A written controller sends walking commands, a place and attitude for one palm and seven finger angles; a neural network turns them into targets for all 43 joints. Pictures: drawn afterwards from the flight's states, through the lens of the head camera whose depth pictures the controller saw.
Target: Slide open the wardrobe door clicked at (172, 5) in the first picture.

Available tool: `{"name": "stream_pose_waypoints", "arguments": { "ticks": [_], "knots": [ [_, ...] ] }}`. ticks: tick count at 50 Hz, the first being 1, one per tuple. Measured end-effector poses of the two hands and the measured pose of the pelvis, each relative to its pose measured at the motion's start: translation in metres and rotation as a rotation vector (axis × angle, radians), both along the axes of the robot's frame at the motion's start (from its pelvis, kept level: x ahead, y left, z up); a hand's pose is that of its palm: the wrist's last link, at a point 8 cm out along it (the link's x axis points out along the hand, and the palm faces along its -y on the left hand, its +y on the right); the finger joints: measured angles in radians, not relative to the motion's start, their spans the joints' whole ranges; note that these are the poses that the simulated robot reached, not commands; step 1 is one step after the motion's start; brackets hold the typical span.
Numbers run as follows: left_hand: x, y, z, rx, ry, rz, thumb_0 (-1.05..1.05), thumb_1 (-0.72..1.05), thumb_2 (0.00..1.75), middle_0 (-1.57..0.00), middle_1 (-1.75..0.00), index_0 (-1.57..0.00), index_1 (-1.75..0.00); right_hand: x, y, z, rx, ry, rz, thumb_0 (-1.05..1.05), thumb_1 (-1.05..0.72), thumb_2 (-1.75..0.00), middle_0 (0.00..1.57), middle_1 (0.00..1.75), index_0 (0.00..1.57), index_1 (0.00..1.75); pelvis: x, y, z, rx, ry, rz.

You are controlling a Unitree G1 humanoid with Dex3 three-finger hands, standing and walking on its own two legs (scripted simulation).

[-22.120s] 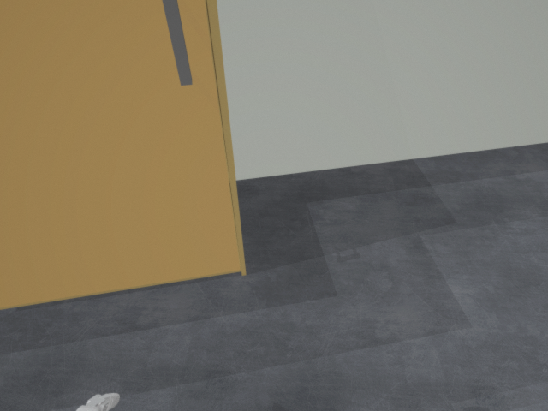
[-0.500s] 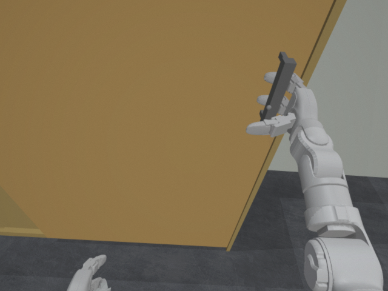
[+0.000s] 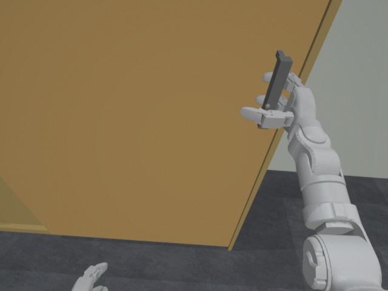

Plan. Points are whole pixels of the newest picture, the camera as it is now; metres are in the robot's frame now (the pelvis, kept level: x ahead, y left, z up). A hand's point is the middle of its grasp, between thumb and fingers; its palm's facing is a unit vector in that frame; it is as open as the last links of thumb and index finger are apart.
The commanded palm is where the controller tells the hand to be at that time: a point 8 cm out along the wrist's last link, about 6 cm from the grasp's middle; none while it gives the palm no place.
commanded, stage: grip the handle and tug to test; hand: right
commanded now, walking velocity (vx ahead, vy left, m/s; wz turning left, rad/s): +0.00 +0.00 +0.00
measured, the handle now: (270, 91) +0.49 -0.12 +0.21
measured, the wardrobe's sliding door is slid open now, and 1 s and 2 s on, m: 0.00 0.00 0.04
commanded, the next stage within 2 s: tug the door sideways, standing still in 1.08 s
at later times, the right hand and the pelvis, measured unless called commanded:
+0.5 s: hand (265, 104) +0.43 -0.10 +0.21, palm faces +0.00 +1.00 +0.01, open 5.7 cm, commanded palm +0.41 -0.15 +0.21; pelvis +0.00 +0.00 +0.00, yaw +0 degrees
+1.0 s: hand (264, 105) +0.43 -0.10 +0.21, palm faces +0.00 +1.00 +0.01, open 5.7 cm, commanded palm +0.39 -0.15 +0.21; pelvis +0.01 +0.01 +0.00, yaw +1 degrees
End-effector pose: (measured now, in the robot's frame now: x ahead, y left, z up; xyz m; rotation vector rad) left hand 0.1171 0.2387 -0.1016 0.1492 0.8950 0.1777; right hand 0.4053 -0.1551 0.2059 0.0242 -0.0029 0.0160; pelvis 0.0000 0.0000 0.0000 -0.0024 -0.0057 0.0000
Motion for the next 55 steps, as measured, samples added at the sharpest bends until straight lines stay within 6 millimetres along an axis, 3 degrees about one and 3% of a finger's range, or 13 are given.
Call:
{"name": "stream_pose_waypoints", "arguments": {
  "ticks": [18, 45, 55],
  "knots": [
    [-0.005, -0.005, -0.003, 0.001, 0.021, -0.006, 0.01, 0.91, 0.9, -0.2, -0.3, -0.2, -0.3, 0.006, 0.003, 0.001, -0.015, 0.006, -0.001, 0.0, -0.7, -0.82, 0.39, 1.36, 0.4, 1.36, 0.0, -0.004, 0.0, 0.002, 0.006, -0.006],
    [0.01, 0.01, 0.002, -0.012, -0.025, 0.007, 0.01, 0.91, 0.9, -0.2, -0.3, -0.2, -0.3, 0.004, 0.005, 0.0, -0.009, -0.011, -0.016, 0.0, -0.73, -0.79, 0.35, 1.39, 0.36, 1.37, 0.008, 0.008, 0.001, -0.006, 0.006, 0.008],
    [0.034, 0.015, 0.007, -0.017, -0.046, 0.009, 0.01, 0.91, 0.9, -0.2, -0.3, -0.2, -0.3, 0.004, 0.005, -0.001, -0.011, -0.026, -0.009, 0.0, -0.75, -0.77, 0.33, 1.4, 0.33, 1.37, 0.023, 0.011, 0.001, -0.014, 0.012, 0.024]
  ]
}}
